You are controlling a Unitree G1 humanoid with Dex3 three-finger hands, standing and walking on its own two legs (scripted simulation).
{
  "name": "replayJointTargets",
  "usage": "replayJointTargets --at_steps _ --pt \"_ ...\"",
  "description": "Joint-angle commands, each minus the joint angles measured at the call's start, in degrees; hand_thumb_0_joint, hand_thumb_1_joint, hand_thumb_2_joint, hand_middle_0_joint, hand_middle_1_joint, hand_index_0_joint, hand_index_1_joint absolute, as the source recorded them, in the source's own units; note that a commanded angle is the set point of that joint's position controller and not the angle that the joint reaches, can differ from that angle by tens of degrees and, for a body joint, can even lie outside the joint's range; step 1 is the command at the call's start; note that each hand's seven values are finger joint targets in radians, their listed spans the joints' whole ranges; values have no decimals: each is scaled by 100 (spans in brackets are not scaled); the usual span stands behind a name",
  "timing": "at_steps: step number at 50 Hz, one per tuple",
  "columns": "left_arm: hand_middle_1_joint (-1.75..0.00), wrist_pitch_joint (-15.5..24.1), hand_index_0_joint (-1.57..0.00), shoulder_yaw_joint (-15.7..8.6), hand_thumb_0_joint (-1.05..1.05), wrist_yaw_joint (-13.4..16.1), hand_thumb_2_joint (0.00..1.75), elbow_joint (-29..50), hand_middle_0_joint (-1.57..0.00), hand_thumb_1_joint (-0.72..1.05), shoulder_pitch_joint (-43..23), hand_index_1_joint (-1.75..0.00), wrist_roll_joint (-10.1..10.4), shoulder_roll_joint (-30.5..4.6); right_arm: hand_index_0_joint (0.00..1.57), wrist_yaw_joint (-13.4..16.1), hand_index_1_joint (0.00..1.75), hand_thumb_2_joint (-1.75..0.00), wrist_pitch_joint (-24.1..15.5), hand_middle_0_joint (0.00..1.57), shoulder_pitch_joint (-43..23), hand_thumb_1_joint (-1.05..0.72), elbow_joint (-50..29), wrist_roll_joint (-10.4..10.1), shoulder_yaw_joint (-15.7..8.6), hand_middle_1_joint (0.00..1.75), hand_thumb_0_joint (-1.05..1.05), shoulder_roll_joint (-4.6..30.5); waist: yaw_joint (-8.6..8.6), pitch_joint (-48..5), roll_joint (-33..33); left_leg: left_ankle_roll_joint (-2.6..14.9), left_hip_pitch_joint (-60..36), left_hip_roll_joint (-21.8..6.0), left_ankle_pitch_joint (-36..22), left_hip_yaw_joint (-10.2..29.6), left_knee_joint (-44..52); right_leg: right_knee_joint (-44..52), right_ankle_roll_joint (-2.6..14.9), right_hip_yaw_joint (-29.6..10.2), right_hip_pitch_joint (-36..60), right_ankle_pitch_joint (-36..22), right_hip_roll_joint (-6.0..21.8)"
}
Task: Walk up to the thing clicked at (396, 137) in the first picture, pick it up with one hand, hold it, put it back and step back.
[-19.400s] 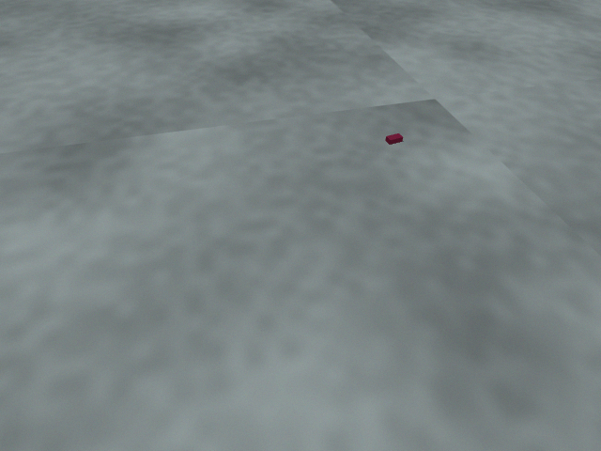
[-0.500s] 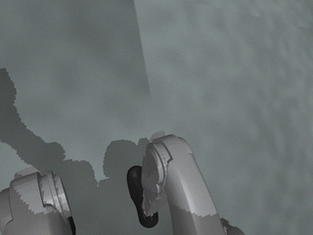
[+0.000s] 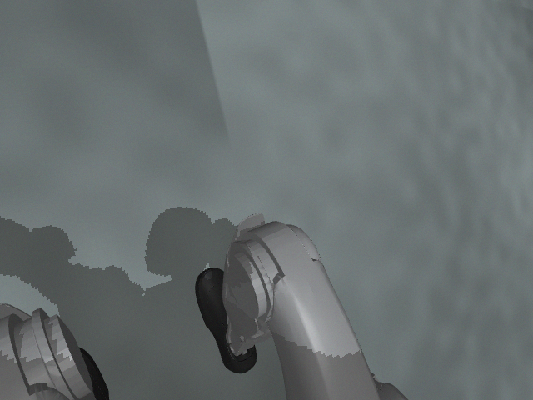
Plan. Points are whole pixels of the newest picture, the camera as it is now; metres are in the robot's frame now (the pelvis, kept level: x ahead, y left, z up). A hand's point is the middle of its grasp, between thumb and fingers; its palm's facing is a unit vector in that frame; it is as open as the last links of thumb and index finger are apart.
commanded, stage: rest palm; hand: left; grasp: from above
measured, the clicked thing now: out of the picture +0.50 +0.33 -0.29
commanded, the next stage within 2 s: close in 0.92 s
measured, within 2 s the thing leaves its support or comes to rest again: neither
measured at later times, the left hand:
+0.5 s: hand out of the picture +0.48 +0.32 -0.26, palm faces -0.46 -0.14 -0.88, open 11.3 cm
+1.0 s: hand out of the picture +0.48 +0.31 -0.26, palm faces -0.46 -0.14 -0.88, open 11.1 cm
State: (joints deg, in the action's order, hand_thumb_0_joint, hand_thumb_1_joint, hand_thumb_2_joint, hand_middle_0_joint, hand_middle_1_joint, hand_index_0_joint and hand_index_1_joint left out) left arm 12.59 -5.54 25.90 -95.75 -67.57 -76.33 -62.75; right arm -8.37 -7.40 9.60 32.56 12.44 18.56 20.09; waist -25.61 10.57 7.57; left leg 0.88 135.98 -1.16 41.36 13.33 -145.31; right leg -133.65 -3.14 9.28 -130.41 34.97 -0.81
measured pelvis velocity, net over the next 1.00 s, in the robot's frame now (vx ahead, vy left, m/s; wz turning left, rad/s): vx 0.00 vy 0.00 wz -0.03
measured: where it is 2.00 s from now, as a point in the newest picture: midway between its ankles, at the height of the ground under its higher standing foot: (170, 378)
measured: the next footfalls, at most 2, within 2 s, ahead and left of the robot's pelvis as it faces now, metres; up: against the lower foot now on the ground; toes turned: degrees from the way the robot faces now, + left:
none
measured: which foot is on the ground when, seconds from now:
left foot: down 0.00-1.00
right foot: down 0.00-1.00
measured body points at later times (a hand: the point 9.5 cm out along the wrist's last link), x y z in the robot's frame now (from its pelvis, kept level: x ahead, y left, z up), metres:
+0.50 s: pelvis +0.00 +0.00 +0.00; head +0.29 +0.14 +0.31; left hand +0.50 +0.33 -0.21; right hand +0.04 -0.25 -0.04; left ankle +0.06 +0.12 -0.27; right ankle +0.13 -0.12 -0.27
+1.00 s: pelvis +0.00 +0.00 +0.00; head +0.30 +0.13 +0.31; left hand +0.50 +0.32 -0.21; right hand +0.03 -0.25 -0.04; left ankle +0.06 +0.12 -0.27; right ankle +0.13 -0.12 -0.27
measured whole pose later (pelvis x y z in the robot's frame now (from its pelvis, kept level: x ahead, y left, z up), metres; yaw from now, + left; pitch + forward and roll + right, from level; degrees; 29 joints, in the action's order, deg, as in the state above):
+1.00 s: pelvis +0.00 +0.00 +0.00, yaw -2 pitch +29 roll -16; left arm 12.4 -4.1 31.2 -99.0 -67.2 -74.3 -63.8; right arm -11.2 -10.8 7.4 33.7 13.7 21.3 20.7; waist -26.2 12.2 9.1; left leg 1.0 135.0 -1.6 42.2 14.8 -145.7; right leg -132.7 -3.7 10.4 -129.0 34.8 -1.6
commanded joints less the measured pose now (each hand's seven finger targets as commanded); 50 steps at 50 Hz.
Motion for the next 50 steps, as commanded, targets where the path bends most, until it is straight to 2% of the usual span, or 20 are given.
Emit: replayJointTargets --at_steps 1,4,5,6,10,12,14,15,19,20,23,26,28,30,35,38,41,46,49,50 --pt "-60 46 -42 -95 0 283 66 979 -44 -14 -1558 -61 122 -1361 20 36 30 -90 -20 20 1140 -90 72 -1 -609 30 0 1941 -138 -4006 -3438 -69 -3190 -110 -1607 -498 1497 1033 486 504 2316 -1336 -237" --pt "-61 18 -42 74 0 304 66 695 -43 -12 -1375 -62 129 -1079 20 -23 30 -90 -24 20 1139 -90 90 21 -579 30 0 1901 -260 -3848 -3248 -29 -3027 -109 -1650 -499 1428 1012 444 542 2387 -1431 -281" --pt "-60 36 -43 -59 0 333 66 702 -43 -12 -1422 -61 145 -1234 20 -32 30 -90 -12 20 1161 -90 171 17 -534 30 0 1871 -263 -3794 -3204 -33 -2926 -108 -1640 -489 1424 1047 438 561 2374 -1429 -271" --pt "-61 39 -43 24 0 326 65 724 -43 -12 -1415 -62 136 -1159 20 -34 30 -90 -20 20 1160 -90 144 25 -580 30 0 1949 -296 -3707 -3278 -34 -2951 -102 -1641 -500 1444 1045 441 545 2360 -1435 -271" --pt "-61 50 -43 4 0 411 64 766 -44 -11 -1455 -61 106 -1183 20 -69 30 -90 -35 20 1079 -90 191 39 -586 30 0 1955 -217 -3862 -3548 -118 -3351 -153 -1843 -384 1496 953 475 602 2190 -1506 -260" --pt "-60 45 -45 141 0 417 63 535 -45 -8 -1348 -60 127 -918 20 -121 30 -90 -60 20 1045 -90 223 55 -508 30 0 1892 -349 -3557 -3398 -111 -3204 -162 -1852 -368 1434 950 443 633 2072 -1531 -260" --pt "-60 82 -47 116 0 453 62 589 -47 -6 -1441 -60 123 -985 20 -134 30 -90 -83 20 1038 -90 195 87 -465 30 0 1917 -376 -3457 -3277 -100 -3102 -141 -1688 -346 1460 985 438 649 2071 -1436 -238" --pt "-59 112 -47 -15 0 491 61 879 -47 -6 -1590 -60 80 -1275 20 -125 30 -90 -75 20 1049 -90 254 63 -505 30 0 1948 -270 -3706 -3600 -136 -3342 -166 -1746 -351 1551 977 450 630 2093 -1431 -239" --pt "-61 75 -46 188 0 549 61 382 -45 -6 -1401 -61 114 -885 20 -193 30 -90 -109 20 958 -90 195 92 -458 30 0 1920 -381 -3473 -3340 -116 -3139 -167 -1584 -293 1531 916 425 668 2022 -1390 -249" --pt "-61 95 -45 194 0 558 63 385 -45 -8 -1401 -61 116 -915 20 -198 30 -90 -125 20 961 -90 215 98 -418 30 0 1918 -437 -3412 -3298 -103 -3080 -164 -1628 -303 1496 935 415 682 2054 -1426 -258" --pt "-59 126 -47 72 0 652 61 590 -47 -6 -1607 -60 80 -1263 20 -183 30 -90 -149 20 942 -90 230 79 -412 30 0 1949 -313 -3677 -3476 -97 -3133 -170 -1603 -312 1527 949 424 626 2199 -1429 -246" --pt "-61 67 -47 243 0 686 61 82 -47 -5 -1276 -60 103 -907 20 -221 30 -90 -178 20 939 -90 215 111 -377 30 0 1897 -417 -3400 -3317 -90 -3073 -183 -1537 -304 1542 918 391 653 2123 -1424 -272" --pt "-62 81 -47 256 0 700 60 164 -47 -4 -1339 -61 166 -939 20 -227 30 -90 -216 20 927 -90 203 102 -327 30 0 1922 -468 -3257 -3236 -79 -2957 -174 -1468 -293 1544 965 382 653 2123 -1383 -273" --pt "-60 100 -47 95 0 752 60 466 -47 -5 -1562 -60 140 -1308 20 -208 30 -90 -233 20 892 -90 226 102 -315 30 0 1964 -347 -3609 -3404 -102 -3150 -202 -1563 -268 1544 965 401 631 2228 -1440 -250" --pt "-60 48 -49 160 0 816 59 72 -48 -3 -1239 -60 195 -1121 20 -236 30 -90 -271 20 917 -90 231 126 -279 30 0 1926 -444 -3438 -3113 -47 -2859 -192 -1435 -345 1504 1038 357 619 2408 -1450 -312" --pt "-60 37 -48 72 0 814 58 596 -47 -3 -1595 -60 210 -1392 20 -219 30 -90 -318 20 965 -90 222 108 -369 30 0 2042 -319 -3729 -3411 -74 -3085 -207 -1443 -328 1540 1022 378 587 2410 -1410 -290" --pt "-61 -26 -48 183 0 802 58 -38 -47 -4 -1122 -60 294 -1090 20 -242 30 -90 -327 20 910 -90 215 117 -259 30 0 1942 -444 -3357 -2977 -36 -2734 -211 -1322 -314 1475 1066 352 619 2475 -1382 -319" --pt "-61 -34 -47 63 0 761 58 335 -47 -4 -1350 -61 286 -1422 20 -229 30 -90 -334 20 924 -90 230 85 -298 30 0 2010 -316 -3606 -3291 -71 -2972 -219 -1451 -313 1528 1042 380 587 2479 -1422 -289" --pt "-61 -61 -48 207 0 691 59 43 -48 -3 -1069 -60 300 -1068 20 -251 30 -90 -322 20 908 -90 231 103 -250 30 0 1941 -448 -3319 -3126 -70 -2879 -221 -1478 -315 1493 1049 365 640 2396 -1446 -309" --pt "-61 -20 -47 168 0 686 59 339 -47 -3 -1309 -61 314 -1138 20 -252 30 -90 -322 20 939 -90 258 94 -275 30 0 1986 -440 -3406 -3319 -100 -2988 -221 -1501 -290 1538 1042 375 653 2311 -1423 -289"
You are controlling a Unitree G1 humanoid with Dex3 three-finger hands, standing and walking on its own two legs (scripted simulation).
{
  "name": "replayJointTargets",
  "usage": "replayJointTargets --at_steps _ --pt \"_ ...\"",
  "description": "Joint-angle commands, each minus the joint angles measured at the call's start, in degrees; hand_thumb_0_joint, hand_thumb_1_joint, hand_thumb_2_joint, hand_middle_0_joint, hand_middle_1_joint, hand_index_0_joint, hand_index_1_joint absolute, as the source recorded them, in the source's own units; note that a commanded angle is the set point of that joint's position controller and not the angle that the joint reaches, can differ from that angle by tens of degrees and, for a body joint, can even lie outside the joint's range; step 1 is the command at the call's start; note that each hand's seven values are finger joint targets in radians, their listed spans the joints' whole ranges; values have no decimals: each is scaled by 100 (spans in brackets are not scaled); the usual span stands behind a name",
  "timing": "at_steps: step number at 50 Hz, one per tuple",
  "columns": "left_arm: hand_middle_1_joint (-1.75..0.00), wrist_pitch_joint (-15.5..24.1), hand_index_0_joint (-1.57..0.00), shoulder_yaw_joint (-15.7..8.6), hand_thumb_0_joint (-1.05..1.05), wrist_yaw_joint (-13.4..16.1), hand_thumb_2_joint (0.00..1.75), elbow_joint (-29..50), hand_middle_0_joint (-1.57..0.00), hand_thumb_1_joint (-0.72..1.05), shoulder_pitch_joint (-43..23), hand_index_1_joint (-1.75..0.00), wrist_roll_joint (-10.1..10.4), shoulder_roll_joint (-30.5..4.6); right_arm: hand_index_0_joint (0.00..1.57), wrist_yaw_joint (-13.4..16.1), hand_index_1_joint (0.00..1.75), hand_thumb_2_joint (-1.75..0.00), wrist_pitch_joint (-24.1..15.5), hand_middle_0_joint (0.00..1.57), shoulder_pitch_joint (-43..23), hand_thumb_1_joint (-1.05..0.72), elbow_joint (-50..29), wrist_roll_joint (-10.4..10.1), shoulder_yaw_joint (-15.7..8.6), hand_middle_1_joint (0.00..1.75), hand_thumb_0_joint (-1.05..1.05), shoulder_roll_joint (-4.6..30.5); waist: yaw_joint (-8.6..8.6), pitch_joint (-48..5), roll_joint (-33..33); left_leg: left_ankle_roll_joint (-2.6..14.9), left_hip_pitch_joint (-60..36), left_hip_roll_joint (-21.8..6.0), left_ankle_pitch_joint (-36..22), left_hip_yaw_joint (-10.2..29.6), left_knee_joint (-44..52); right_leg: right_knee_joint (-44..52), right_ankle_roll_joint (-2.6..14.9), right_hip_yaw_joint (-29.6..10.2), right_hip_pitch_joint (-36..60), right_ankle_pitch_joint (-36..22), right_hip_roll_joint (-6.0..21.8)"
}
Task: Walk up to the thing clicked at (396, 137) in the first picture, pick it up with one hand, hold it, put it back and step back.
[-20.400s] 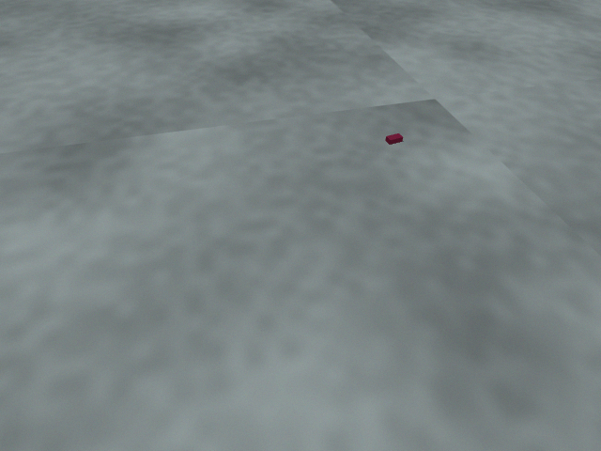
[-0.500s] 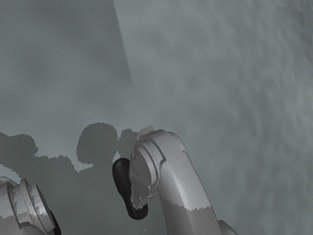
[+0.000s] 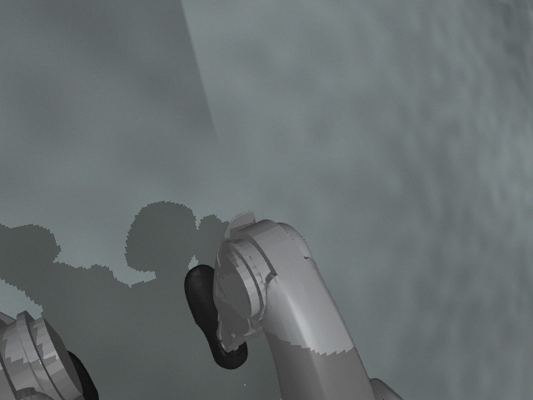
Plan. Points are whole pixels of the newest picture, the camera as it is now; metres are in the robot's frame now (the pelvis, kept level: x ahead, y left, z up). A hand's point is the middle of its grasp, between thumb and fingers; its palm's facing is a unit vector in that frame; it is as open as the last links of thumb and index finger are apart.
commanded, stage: close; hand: left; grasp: from above
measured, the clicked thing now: out of the picture +0.49 +0.34 -0.30
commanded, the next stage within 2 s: settle in 1.42 s
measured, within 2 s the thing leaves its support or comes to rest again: leaves its support in 1.82 s
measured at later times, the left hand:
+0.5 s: hand out of the picture +0.47 +0.33 -0.26, palm faces -0.46 -0.15 -0.88, open 9.3 cm
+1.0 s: hand out of the picture +0.47 +0.33 -0.26, palm faces -0.46 -0.14 -0.88, open 7.7 cm
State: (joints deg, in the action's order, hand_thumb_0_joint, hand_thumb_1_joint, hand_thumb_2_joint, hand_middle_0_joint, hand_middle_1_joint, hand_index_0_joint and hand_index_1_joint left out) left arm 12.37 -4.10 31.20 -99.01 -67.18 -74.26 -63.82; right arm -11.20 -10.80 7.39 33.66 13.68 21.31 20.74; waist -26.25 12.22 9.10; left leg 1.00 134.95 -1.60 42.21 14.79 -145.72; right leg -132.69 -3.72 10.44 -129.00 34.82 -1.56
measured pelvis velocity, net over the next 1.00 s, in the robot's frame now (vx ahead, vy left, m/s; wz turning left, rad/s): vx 0.00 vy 0.00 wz -0.01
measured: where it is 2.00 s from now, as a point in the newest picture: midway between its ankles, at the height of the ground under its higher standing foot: (160, 378)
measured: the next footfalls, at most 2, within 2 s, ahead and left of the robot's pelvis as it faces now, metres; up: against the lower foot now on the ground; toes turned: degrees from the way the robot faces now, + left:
none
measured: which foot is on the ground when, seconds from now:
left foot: down 0.00-1.00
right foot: down 0.00-1.00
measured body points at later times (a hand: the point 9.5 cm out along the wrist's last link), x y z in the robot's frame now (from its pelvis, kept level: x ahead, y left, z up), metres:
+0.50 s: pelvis +0.00 +0.00 +0.00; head +0.29 +0.14 +0.31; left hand +0.49 +0.33 -0.21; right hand +0.04 -0.24 -0.04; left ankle +0.06 +0.12 -0.28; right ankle +0.13 -0.12 -0.28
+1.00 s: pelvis +0.00 +0.00 +0.00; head +0.29 +0.14 +0.31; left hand +0.49 +0.33 -0.21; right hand +0.04 -0.24 -0.04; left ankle +0.06 +0.12 -0.28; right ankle +0.13 -0.12 -0.28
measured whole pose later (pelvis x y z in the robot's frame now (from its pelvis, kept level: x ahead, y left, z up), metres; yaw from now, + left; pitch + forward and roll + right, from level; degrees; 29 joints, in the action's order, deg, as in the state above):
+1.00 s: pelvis +0.00 +0.00 +0.00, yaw -1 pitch +29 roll -17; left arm 12.8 -2.2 29.9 -98.6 -67.7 -73.3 -65.4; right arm -9.7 -9.5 6.5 33.3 13.9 23.2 20.2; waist -26.2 12.7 9.2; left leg 1.2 134.7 -1.6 41.7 15.3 -145.2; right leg -131.6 -3.8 10.9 -128.3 34.2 -1.7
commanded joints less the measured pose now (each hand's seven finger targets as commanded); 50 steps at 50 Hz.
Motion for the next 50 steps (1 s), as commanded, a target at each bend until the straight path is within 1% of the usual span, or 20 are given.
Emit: replayJointTargets --at_steps 1,4,7,8,12,16,18,22,25,28,32,34,35,38,40,41,42,45,48,50 --pt "-61 28 -48 -63 0 177 58 663 -48 -3 -1432 -60 121 -1220 20 56 30 -90 30 20 1112 -90 163 -41 -549 30 0 1931 -299 -3601 -3488 -128 -2867 -189 -1544 -402 1611 959 459 541 2211 -1358 -211" --pt "-62 36 -54 18 0 119 51 681 -51 6 -1304 -59 26 -1168 20 48 30 -90 49 20 1099 -89 115 -17 -545 30 0 1965 -335 -3632 -3505 -117 -2952 -186 -1713 -430 1523 910 450 516 2266 -1514 -200" --pt "-60 75 -56 120 0 136 47 740 -53 11 -1468 -57 129 -1069 20 81 30 -90 49 20 1055 -89 104 -24 -647 30 0 2047 -381 -3510 -3337 -83 -2778 -161 -1399 -466 1550 981 450 506 2217 -1304 -236" --pt "-60 77 -56 -49 0 143 47 827 -53 11 -1467 -57 107 -1285 20 75 30 -90 47 20 1121 -89 171 -35 -528 30 0 1930 -317 -3627 -3545 -119 -2932 -189 -1560 -439 1571 980 451 518 2218 -1383 -207" --pt "-58 86 -59 111 0 127 44 689 -55 15 -1414 -55 86 -1031 20 86 30 -90 80 20 1125 -89 169 -11 -506 30 0 1901 -395 -3613 -3403 -115 -2898 -188 -1689 -415 1524 959 434 553 2259 -1508 -215" --pt "-55 117 -63 81 0 156 40 832 -59 20 -1565 -52 67 -1182 20 120 30 -90 103 20 1093 -89 202 -15 -497 30 0 1936 -362 -3723 -3556 -133 -2979 -200 -1691 -391 1564 953 451 566 2239 -1502 -207" --pt "-55 83 -65 234 0 128 38 540 -60 22 -1329 -51 118 -887 20 101 30 -90 74 20 1022 -89 157 15 -451 30 0 1903 -449 -3401 -3420 -133 -2900 -206 -1603 -377 1534 939 435 580 2069 -1414 -194" --pt "-52 108 -68 105 0 173 35 835 -64 26 -1547 -48 130 -1209 20 115 30 -90 77 20 1067 -89 213 5 -435 30 0 1905 -371 -3700 -3661 -139 -3090 -230 -1683 -364 1623 961 421 540 2253 -1506 -189" --pt "-49 61 -70 256 0 159 34 459 -66 28 -1260 -45 187 -928 20 115 30 -90 91 20 1029 -89 174 10 -411 30 0 1877 -459 -3452 -3329 -112 -2822 -217 -1601 -384 1592 1000 415 560 2307 -1481 -233" --pt "-47 71 -72 116 0 180 31 786 -68 31 -1530 -43 183 -1291 20 141 30 -90 91 20 1022 -89 185 -10 -432 30 0 1922 -351 -3718 -3573 -127 -3017 -225 -1578 -377 1657 1006 432 543 2341 -1445 -225" --pt "-45 32 -76 310 0 142 29 186 -72 36 -1108 -40 212 -845 20 134 30 -90 107 20 952 -89 70 19 -401 30 0 1946 -509 -3139 -3020 -90 -2517 -194 -1280 -361 1593 1058 423 613 2163 -1233 -244" --pt "-44 110 -77 112 0 170 26 940 -73 38 -1622 -39 188 -1332 20 148 30 -90 106 20 1029 -89 110 -3 -369 30 0 1956 -367 -3559 -3519 -124 -2908 -220 -1490 -346 1664 1032 433 557 2262 -1356 -207" --pt "-44 71 -77 78 0 159 25 750 -73 38 -1479 -39 126 -1350 20 157 30 -90 113 20 1045 -89 149 13 -373 30 0 1891 -313 -3675 -3611 -137 -3048 -229 -1563 -352 1679 978 443 529 2276 -1413 -197" --pt "-42 7 -78 328 0 84 25 419 -73 39 -1159 -38 232 -772 20 116 30 -90 93 20 993 -89 106 32 -348 30 0 1885 -529 -3315 -3214 -108 -2766 -227 -1513 -338 1583 1009 412 596 2159 -1395 -226" --pt "-40 53 -80 280 0 112 24 565 -76 41 -1364 -36 310 -1040 20 160 30 -90 93 20 990 -89 61 -13 -386 30 0 1971 -497 -3316 -3091 -74 -2616 -201 -1222 -364 1647 1127 410 564 2292 -1217 -238" --pt "-40 91 -81 79 0 138 22 1088 -77 43 -1675 -35 215 -1453 20 174 30 -90 109 20 1073 -89 147 -20 -364 30 0 1954 -350 -3674 -3491 -112 -2894 -222 -1475 -358 1657 1080 427 541 2347 -1388 -207" --pt "-38 56 -83 21 0 129 20 985 -78 44 -1592 -34 142 -1555 20 183 30 -90 114 20 1069 -89 120 -12 -357 30 0 1911 -282 -3791 -3657 -115 -3042 -217 -1557 -406 1633 1020 442 485 2387 -1437 -198" --pt "-38 11 -84 282 0 57 19 333 -79 46 -1156 -33 226 -843 20 162 30 -90 144 20 997 -89 100 9 -374 30 0 1909 -511 -3228 -3230 -124 -2693 -222 -1461 -327 1603 1030 437 605 2120 -1325 -225" --pt "-35 88 -87 88 0 90 17 1000 -82 50 -1609 -30 151 -1455 20 221 30 -90 162 20 1030 -89 106 -12 -368 30 0 1937 -326 -3676 -3592 -140 -2992 -228 -1505 -348 1694 1062 449 548 2300 -1368 -206" --pt "-33 44 -89 150 0 29 15 700 -84 52 -1283 -28 150 -1231 20 197 30 -90 160 20 1044 -89 117 -14 -371 30 0 1903 -346 -3474 -3488 -133 -2893 -228 -1523 -368 1638 999 443 540 2226 -1372 -207"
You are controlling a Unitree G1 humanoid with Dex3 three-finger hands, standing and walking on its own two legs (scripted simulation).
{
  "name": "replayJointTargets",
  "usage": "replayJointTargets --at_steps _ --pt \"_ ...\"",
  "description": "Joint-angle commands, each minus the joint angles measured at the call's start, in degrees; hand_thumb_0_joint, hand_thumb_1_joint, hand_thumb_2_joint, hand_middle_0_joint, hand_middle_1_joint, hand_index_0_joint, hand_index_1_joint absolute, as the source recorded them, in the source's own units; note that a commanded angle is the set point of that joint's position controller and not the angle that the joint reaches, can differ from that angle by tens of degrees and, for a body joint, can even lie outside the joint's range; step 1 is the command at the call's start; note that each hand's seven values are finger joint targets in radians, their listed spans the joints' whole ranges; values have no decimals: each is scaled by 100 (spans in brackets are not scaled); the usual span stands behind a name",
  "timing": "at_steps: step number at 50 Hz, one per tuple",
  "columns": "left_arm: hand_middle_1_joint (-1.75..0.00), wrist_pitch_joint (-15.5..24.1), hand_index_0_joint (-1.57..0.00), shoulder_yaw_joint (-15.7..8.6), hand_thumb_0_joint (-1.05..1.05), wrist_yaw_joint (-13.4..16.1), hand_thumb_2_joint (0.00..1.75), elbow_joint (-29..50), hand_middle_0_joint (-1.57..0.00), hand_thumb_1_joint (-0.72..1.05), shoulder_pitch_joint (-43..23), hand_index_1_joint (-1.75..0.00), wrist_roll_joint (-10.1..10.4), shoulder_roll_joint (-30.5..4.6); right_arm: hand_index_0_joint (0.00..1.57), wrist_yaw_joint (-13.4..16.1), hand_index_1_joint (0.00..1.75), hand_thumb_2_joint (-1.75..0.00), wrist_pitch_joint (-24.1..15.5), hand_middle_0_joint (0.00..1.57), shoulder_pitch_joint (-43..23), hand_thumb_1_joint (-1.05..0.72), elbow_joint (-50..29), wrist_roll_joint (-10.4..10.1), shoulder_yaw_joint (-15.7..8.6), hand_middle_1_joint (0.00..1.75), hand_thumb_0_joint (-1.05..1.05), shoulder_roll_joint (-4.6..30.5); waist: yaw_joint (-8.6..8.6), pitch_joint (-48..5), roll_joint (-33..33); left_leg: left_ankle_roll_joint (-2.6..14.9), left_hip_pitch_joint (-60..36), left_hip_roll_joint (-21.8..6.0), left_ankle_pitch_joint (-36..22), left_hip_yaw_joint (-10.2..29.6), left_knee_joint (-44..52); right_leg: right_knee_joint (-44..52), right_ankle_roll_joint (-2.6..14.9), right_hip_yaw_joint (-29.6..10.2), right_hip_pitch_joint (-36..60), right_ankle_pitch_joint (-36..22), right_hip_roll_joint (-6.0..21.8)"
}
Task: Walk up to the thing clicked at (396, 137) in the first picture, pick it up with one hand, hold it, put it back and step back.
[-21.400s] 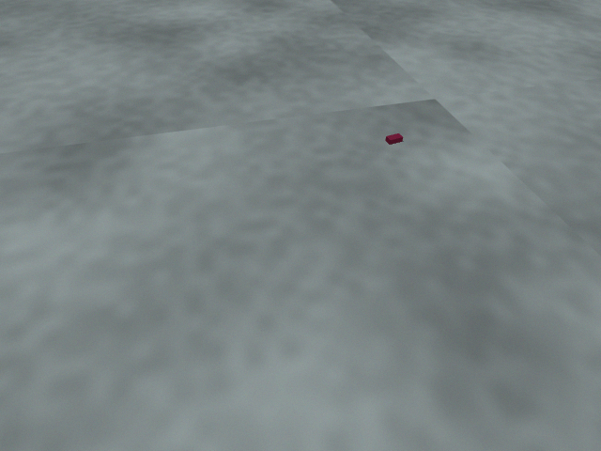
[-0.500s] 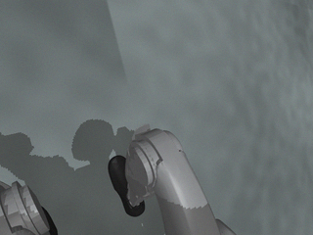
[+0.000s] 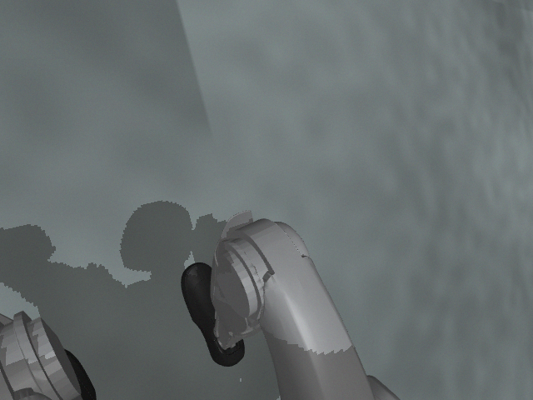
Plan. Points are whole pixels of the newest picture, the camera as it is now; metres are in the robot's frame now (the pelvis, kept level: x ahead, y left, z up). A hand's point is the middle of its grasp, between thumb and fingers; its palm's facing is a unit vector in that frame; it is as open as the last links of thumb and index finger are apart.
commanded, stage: close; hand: left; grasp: from above
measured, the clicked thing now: out of the picture +0.49 +0.34 -0.30
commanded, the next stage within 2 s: settle in 0.42 s
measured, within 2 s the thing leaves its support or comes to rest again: leaves its support in 0.82 s
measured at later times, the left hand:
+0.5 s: hand out of the picture +0.48 +0.33 -0.26, palm faces -0.45 -0.15 -0.88, open 7.5 cm
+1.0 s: hand out of the picture +0.49 +0.36 -0.23, palm faces -0.42 -0.14 -0.90, open 7.4 cm
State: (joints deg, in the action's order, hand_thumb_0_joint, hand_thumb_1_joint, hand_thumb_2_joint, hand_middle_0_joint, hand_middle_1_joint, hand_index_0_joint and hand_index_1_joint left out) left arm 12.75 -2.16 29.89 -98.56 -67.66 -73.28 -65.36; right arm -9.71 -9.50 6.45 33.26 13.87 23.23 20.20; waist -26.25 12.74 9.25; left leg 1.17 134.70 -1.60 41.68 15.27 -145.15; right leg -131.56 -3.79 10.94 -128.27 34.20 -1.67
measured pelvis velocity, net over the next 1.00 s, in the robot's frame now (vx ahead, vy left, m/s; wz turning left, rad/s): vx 0.00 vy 0.00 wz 0.01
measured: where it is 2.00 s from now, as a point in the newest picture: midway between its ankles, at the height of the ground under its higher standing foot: (158, 375)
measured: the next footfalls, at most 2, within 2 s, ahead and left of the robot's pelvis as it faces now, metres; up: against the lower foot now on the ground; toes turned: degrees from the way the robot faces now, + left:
none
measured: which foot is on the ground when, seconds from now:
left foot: down 0.00-1.00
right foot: down 0.00-1.00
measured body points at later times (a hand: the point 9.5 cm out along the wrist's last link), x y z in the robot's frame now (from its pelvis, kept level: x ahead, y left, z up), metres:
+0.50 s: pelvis +0.00 +0.00 +0.00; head +0.30 +0.14 +0.30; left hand +0.50 +0.34 -0.21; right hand +0.04 -0.24 -0.04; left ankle +0.06 +0.12 -0.28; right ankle +0.13 -0.12 -0.28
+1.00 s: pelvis +0.00 +0.00 +0.00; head +0.29 +0.14 +0.32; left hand +0.50 +0.36 -0.18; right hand +0.05 -0.25 -0.04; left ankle +0.06 +0.12 -0.28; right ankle +0.13 -0.12 -0.28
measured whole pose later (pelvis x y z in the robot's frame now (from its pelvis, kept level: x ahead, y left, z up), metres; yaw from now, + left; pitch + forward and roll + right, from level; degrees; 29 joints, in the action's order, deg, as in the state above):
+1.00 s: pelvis +0.00 +0.00 +0.00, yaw +1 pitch +31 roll -17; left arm 10.4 -6.2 22.0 -85.9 -63.5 -73.3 -61.8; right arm -9.8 -6.1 9.7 33.1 12.6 18.3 20.2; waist -23.1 9.0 6.1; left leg 1.1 136.1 -0.8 41.3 14.6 -144.4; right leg -131.5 -2.8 10.6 -129.4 34.9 -0.8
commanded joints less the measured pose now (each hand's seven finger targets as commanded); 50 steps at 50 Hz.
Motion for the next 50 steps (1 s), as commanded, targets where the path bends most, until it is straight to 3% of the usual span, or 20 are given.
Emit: replayJointTargets --at_steps 1,3,7,10,14,17,19,20,22,24,25,28,31,35,38,41,44,46,48,50 --pt "-32 2 -89 22 0 160 15 469 -85 52 -1143 -27 87 -892 20 42 30 -90 27 20 1109 -89 154 -23 -556 30 0 1965 -406 -3423 -3345 -151 -2792 -229 -1489 -400 1535 897 456 522 2096 -1302 -202" --pt "-31 50 -92 45 0 188 15 534 -87 56 -1267 -26 154 -908 20 58 30 -90 20 20 1097 -89 132 -25 -560 30 0 2009 -487 -3277 -3319 -132 -2678 -210 -1345 -409 1570 982 449 535 2103 -1219 -210" --pt "-27 25 -95 -92 0 187 12 701 -91 59 -1349 -23 82 -1247 20 79 30 -90 49 20 1161 -89 141 -20 -531 30 0 1961 -368 -3582 -3351 -109 -2762 -218 -1375 -447 1588 973 433 464 2321 -1275 -203" --pt "-26 5 -97 40 0 166 12 480 -93 62 -1154 -22 135 -938 20 82 30 -90 39 20 1106 -89 124 -28 -552 30 0 1969 -440 -3370 -3194 -111 -2731 -212 -1355 -439 1545 987 434 491 2160 -1242 -217" --pt "-24 1 -102 -118 0 173 11 985 -98 67 -1507 -20 62 -1299 20 95 30 -90 48 20 1226 -89 189 -43 -610 30 0 1973 -343 -3743 -3606 -142 -3028 -220 -1584 -451 1610 929 447 441 2270 -1401 -192" --pt "-23 -57 -105 105 0 117 11 360 -101 71 -1076 -19 135 -807 20 78 30 -90 55 20 1142 -89 106 -22 -540 30 0 1983 -548 -3259 -3137 -108 -2686 -209 -1453 -433 1532 981 428 527 2141 -1311 -226" --pt "-24 -11 -109 -18 0 143 13 646 -105 77 -1307 -20 97 -1173 20 116 30 -90 57 20 1128 -89 49 -45 -542 30 0 2008 -439 -3362 -3230 -102 -2668 -188 -1351 -462 1571 1017 450 478 2226 -1233 -220" --pt "-24 1 -109 -183 0 153 14 945 -106 77 -1468 -20 61 -1458 20 138 30 -90 59 20 1113 -89 117 -51 -563 30 0 2019 -278 -3616 -3491 -143 -2879 -216 -1422 -455 1577 984 476 464 2198 -1232 -197" --pt "-24 -21 -110 -109 0 139 12 675 -106 79 -1300 -20 22 -1219 20 125 30 -90 97 20 1074 -89 81 -30 -566 30 0 2004 -308 -3563 -3493 -173 -2866 -230 -1429 -381 1600 905 500 508 2075 -1200 -173" --pt "-24 -10 -114 51 0 119 15 577 -110 84 -1181 -20 96 -885 20 101 30 -90 99 20 1122 -89 61 -18 -547 30 0 1993 -482 -3340 -3295 -132 -2719 -221 -1454 -402 1551 955 448 535 2123 -1287 -207" --pt "-25 -10 -115 69 0 132 17 371 -111 85 -1126 -21 124 -955 20 133 30 -90 97 20 1075 -89 26 -6 -544 30 0 2003 -485 -3328 -3091 -99 -2593 -205 -1298 -453 1559 1022 438 526 2288 -1210 -250" --pt "-22 8 -117 -143 0 151 14 895 -113 79 -1429 -18 44 -1407 20 160 30 -90 114 20 1191 -91 117 -33 -563 30 0 1998 -301 -3652 -3472 -120 -2784 -203 -1445 -469 1600 987 456 470 2369 -1306 -200" --pt "-17 -34 -117 -22 0 59 10 698 -113 79 -1243 -14 77 -1043 20 124 30 -90 116 20 1215 -91 88 -21 -540 30 0 1988 -473 -3409 -3393 -150 -2862 -226 -1541 -395 1601 955 455 527 2130 -1327 -211" --pt "-17 -72 -118 -328 0 30 10 1285 -114 80 -1530 -14 2 -1502 20 159 30 -90 153 20 1214 -91 71 -66 -654 30 0 2064 -193 -3911 -3847 -209 -3157 -215 -1675 -416 1618 912 535 475 2110 -1342 -150" --pt "-14 -127 -120 -274 0 -57 9 1225 -116 82 -1368 -11 6 -1200 20 112 30 -90 198 20 1318 -90 66 -42 -688 30 0 1997 -324 -3826 -3787 -200 -3142 -208 -1878 -432 1562 915 524 506 2144 -1504 -173" --pt "-16 -161 -123 -513 0 -147 12 1582 -120 87 -1385 -13 -20 -1447 20 126 30 -90 235 20 1286 -91 69 -66 -800 30 0 2034 -115 -4042 -3985 -225 -3125 -170 -1811 -522 1543 963 600 476 2109 -1389 -159" --pt "-17 -180 -127 -510 0 -341 13 2074 -123 92 -1375 -14 -15 -1203 20 64 30 -90 312 20 1415 -91 129 -72 -948 30 0 1955 -50 -4313 -4276 -257 -3416 -173 -2010 -504 1608 902 613 477 1993 -1438 -164" --pt "-18 -257 -128 -445 0 -500 13 1887 -125 95 -1077 -14 93 -938 20 39 30 -90 329 20 1378 -91 56 -132 -1037 30 0 1921 -2 -4207 -3941 -199 -3143 -122 -1901 -589 1570 934 623 441 2002 -1393 -168" --pt "-18 -257 -128 -535 0 -622 14 2401 -125 95 -1252 -14 112 -994 20 35 30 -90 391 20 1507 -91 90 -183 -1166 30 0 1944 55 -4361 -4044 -196 -3153 -93 -1848 -619 1618 985 638 399 1991 -1352 -150" --pt "-16 -308 -129 -411 0 -800 15 2474 -127 97 -1151 -13 148 -680 20 47 30 -90 426 20 1536 -91 113 -234 -1342 30 0 1992 98 -4370 -3973 -202 -3251 -78 -1820 -640 1631 1018 667 388 1773 -1252 -138"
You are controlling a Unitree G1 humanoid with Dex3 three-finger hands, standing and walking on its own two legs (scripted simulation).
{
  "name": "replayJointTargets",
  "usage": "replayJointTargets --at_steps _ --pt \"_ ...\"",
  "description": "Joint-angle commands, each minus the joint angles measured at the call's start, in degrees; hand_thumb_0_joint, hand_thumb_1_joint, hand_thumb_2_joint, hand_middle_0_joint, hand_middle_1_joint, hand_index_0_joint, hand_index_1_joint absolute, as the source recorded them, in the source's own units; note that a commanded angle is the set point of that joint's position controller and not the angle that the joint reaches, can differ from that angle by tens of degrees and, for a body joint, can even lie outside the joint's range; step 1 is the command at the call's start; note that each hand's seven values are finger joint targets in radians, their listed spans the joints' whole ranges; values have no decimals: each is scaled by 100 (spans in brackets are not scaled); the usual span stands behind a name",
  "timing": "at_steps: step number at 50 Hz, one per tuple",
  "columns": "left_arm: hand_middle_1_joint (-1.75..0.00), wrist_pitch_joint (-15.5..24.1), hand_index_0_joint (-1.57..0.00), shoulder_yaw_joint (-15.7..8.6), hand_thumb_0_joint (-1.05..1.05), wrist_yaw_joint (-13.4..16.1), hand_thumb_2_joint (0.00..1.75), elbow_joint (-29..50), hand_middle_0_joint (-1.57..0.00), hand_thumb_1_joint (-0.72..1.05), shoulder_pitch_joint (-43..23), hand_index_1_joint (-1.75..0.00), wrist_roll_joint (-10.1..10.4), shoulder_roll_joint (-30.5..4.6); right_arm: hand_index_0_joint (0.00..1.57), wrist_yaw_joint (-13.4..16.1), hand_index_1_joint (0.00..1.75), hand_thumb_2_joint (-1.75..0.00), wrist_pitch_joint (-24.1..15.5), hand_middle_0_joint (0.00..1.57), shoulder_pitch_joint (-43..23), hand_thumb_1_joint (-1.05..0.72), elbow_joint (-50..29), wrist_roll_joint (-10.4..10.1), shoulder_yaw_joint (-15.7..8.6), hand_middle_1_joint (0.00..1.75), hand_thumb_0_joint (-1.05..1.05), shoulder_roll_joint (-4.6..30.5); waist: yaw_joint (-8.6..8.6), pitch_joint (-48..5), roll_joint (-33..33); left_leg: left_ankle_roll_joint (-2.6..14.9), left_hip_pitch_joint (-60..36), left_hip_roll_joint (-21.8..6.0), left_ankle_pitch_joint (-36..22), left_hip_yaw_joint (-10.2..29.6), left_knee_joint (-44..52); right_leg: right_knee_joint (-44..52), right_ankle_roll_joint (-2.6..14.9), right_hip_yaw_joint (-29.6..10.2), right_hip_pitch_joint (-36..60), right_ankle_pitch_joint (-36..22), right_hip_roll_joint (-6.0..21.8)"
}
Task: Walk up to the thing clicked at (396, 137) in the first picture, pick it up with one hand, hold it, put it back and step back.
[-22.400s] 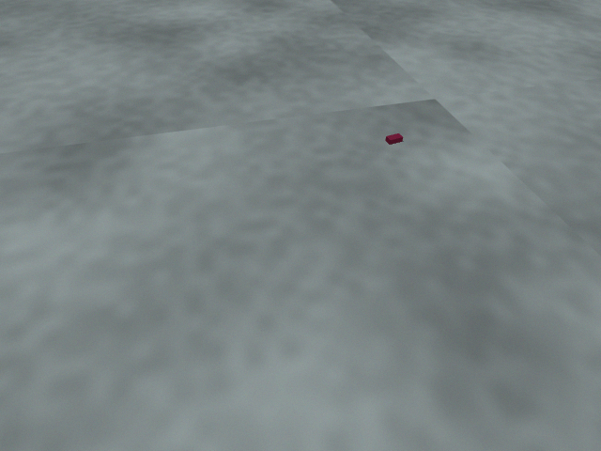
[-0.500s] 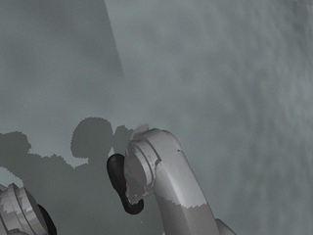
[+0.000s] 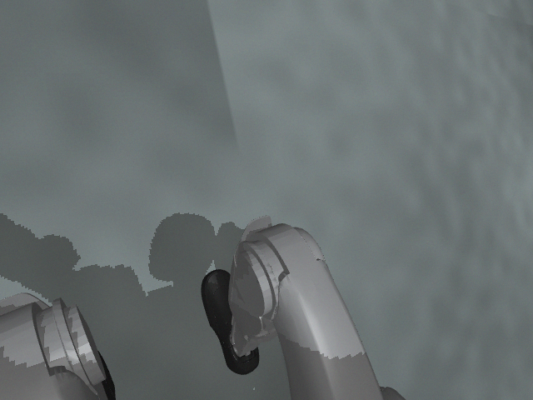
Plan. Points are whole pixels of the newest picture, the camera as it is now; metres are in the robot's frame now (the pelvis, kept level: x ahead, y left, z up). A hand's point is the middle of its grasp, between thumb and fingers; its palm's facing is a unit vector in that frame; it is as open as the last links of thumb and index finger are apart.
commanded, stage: settle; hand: left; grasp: from above
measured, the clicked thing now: out of the picture +0.50 +0.36 -0.27
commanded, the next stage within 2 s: lift in 0.46 s
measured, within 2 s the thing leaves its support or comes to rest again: neither
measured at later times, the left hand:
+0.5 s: hand out of the picture +0.48 +0.35 -0.14, palm faces -0.45 -0.10 -0.89, open 7.4 cm
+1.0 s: hand out of the picture +0.43 +0.35 -0.07, palm faces -0.47 -0.14 -0.87, open 7.4 cm
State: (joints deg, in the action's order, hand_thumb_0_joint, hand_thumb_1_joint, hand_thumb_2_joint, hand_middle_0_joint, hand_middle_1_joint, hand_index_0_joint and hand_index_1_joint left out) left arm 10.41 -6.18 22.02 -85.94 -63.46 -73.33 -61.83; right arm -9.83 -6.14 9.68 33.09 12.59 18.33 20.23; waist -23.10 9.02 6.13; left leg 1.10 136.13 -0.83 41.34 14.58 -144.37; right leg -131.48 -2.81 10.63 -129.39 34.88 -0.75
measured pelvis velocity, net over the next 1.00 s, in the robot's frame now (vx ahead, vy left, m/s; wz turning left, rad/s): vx -0.01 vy -0.01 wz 0.14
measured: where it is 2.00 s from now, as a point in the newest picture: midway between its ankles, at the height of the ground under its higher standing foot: (174, 378)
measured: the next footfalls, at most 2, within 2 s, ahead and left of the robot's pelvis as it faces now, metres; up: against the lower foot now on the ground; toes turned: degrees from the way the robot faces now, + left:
none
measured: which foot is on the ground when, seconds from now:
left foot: down 0.00-1.00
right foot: down 0.00-1.00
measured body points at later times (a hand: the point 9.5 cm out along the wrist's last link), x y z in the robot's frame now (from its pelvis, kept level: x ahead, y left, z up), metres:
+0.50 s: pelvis +0.00 -0.01 +0.02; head +0.25 +0.11 +0.37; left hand +0.50 +0.35 -0.09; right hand +0.08 -0.27 -0.06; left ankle +0.06 +0.12 -0.28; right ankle +0.13 -0.12 -0.28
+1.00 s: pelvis -0.01 -0.01 +0.06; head +0.22 +0.09 +0.43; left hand +0.45 +0.36 -0.02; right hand +0.07 -0.28 -0.04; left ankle +0.06 +0.12 -0.28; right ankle +0.13 -0.12 -0.28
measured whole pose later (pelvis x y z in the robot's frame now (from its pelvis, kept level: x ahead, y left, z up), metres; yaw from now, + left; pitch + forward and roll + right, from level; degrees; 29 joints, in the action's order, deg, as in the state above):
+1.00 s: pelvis -0.01 -0.01 +0.06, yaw +8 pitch +36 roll -10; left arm 9.5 -1.9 -0.1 -59.8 -51.7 -63.4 -45.3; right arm -4.1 6.7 13.2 33.7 3.9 5.3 17.8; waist -13.6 -3.7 -2.3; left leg 1.4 129.4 0.2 36.9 7.0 -130.2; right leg -123.0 -1.8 4.9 -124.9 34.0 1.9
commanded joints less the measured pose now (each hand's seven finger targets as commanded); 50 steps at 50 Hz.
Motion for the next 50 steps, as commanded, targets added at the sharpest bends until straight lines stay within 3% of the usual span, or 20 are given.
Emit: replayJointTargets --at_steps 1,4,5,6,8,9,10,13,14,17,22,27,30,32,35,39,43,46,50 --pt "-15 -72 -129 73 0 -98 13 1320 -126 96 -1558 -12 174 -905 20 39 30 -90 116 20 1273 -90 117 -132 -875 30 0 1921 -226 -4145 -3582 -156 -3332 -144 -1755 -613 1584 1020 537 388 2110 -1357 -249" --pt "-16 -119 -131 32 0 -320 17 1465 -128 99 -1479 -14 268 -853 20 64 30 -90 225 20 1362 -90 157 -235 -984 30 0 1890 -86 -4164 -3346 -130 -3079 -85 -1701 -656 1647 1071 553 344 2047 -1319 -210" --pt "-14 -114 -132 197 0 -427 16 1555 -130 100 -1526 -12 290 -555 20 77 30 -90 238 20 1317 -90 80 -267 -1050 30 0 1899 -104 -4011 -3359 -155 -3152 -62 -1644 -631 1688 1074 593 329 1788 -1215 -183" --pt "-15 -123 -132 96 0 -506 17 1568 -130 99 -1427 -13 262 -697 20 82 30 -90 288 20 1405 -90 137 -285 -1084 30 0 1882 -48 -4097 -3388 -167 -3277 -79 -1700 -619 1745 1056 586 319 1827 -1219 -177" --pt "-14 -67 -134 236 0 -631 15 2215 -132 102 -1838 -11 306 -497 20 115 30 -90 369 20 1397 -90 71 -348 -1152 30 0 1802 40 -4436 -3507 -183 -3436 -29 -1767 -630 1821 1045 595 298 1764 -1273 -153" --pt "-16 -107 -135 173 0 -675 16 1829 -132 103 -1545 -14 301 -568 20 119 30 -90 407 20 1386 -90 86 -374 -1186 30 0 1789 83 -4353 -3445 -173 -3410 -28 -1654 -643 1852 1034 603 271 1736 -1152 -147" --pt "-15 -66 -135 247 0 -713 17 2213 -132 103 -1759 -12 349 -473 20 128 30 -90 439 20 1339 -90 0 -395 -1186 30 0 1723 107 -4464 -3423 -168 -3372 -18 -1734 -684 1865 1036 590 259 1804 -1240 -141" --pt "-16 -123 -135 245 0 -800 18 1740 -132 104 -1511 -14 308 -382 20 179 30 -90 564 20 1415 -90 75 -423 -1243 30 0 1667 100 -4372 -3088 -118 -3169 26 -1687 -782 1824 1107 598 197 1869 -1190 -146" --pt "-16 -89 -136 253 0 -807 18 2089 -133 105 -1810 -13 320 -355 20 203 30 -90 597 20 1364 -90 -25 -439 -1235 30 0 1647 127 -4501 -3094 -110 -3157 48 -1701 -797 1869 1138 582 184 1865 -1233 -128" --pt "-16 -118 -136 263 0 -865 19 2019 -133 104 -1798 -14 302 -382 20 252 30 -90 674 20 1344 -90 -8 -468 -1271 30 0 1568 229 -4662 -3189 -103 -3265 68 -1594 -885 1992 1171 586 118 1927 -1126 -123" --pt "-16 -121 -133 331 0 -959 19 1918 -131 101 -1995 -14 361 -273 20 345 30 -90 761 20 1359 -90 -14 -480 -1299 30 0 1510 109 -4544 -2916 -62 -3101 101 -1350 -950 2049 1307 589 71 1956 -909 -112" --pt "-22 -79 -135 294 0 -1024 12 2021 -130 98 -2122 -17 434 -373 20 428 30 -91 839 20 1341 -93 36 -466 -1294 30 0 1419 190 -4801 -2807 -20 -2971 105 -1330 -1059 2015 1393 558 -48 2238 -912 -120" --pt "-11 -87 -122 295 0 -1110 11 2136 -119 87 -2042 -8 470 -358 20 471 30 -89 879 20 1379 -88 12 -503 -1305 30 0 1377 296 -5043 -2883 -24 -3057 105 -1486 -1091 2075 1413 565 -86 2380 -1038 -112" --pt "-24 -108 -124 296 0 -1193 10 2260 -118 91 -2003 -18 495 -330 20 491 30 -90 923 20 1432 -91 22 -531 -1359 30 0 1338 368 -5160 -2883 -19 -3162 94 -1526 -1101 2158 1454 565 -109 2463 -1062 -127" --pt "-26 -197 -120 239 0 -1371 11 2341 -114 87 -1736 -20 680 -254 20 513 30 -90 978 20 1478 -91 -19 -611 -1468 30 0 1379 475 -5090 -2877 -40 -3310 136 -1497 -1094 2363 1554 593 -88 2339 -971 -82" --pt "-30 -269 -122 140 0 -1624 18 2855 -116 90 -1439 -24 772 -300 20 547 30 -90 1109 20 1497 -91 -90 -708 -1577 30 0 1342 689 -5542 -3077 -57 -3765 151 -1786 -1100 2538 1620 610 -166 2493 -1143 -44" --pt "-29 -221 -118 67 0 -1809 18 3371 -113 86 -1152 -24 909 -152 20 611 30 -90 1214 20 1448 -91 -117 -790 -1711 30 0 1312 793 -5515 -2923 -37 -3901 207 -1731 -1077 2694 1816 656 -217 2369 -1025 -5" --pt "-30 -116 -117 -9 0 -1947 18 3832 -112 85 -1083 -24 1057 -148 20 648 30 -90 1247 20 1426 -91 -140 -857 -1812 30 0 1248 892 -5601 -2773 13 -3907 229 -1382 -1127 2934 2049 648 -304 2511 -769 11" --pt "-29 -14 -117 67 0 -2056 18 4041 -112 84 -636 -23 1219 169 20 716 30 -90 1250 20 1340 -91 -124 -940 -1954 30 0 1157 1037 -5649 -2582 37 -4164 225 -1139 -1121 3269 2272 635 -401 2532 -617 26"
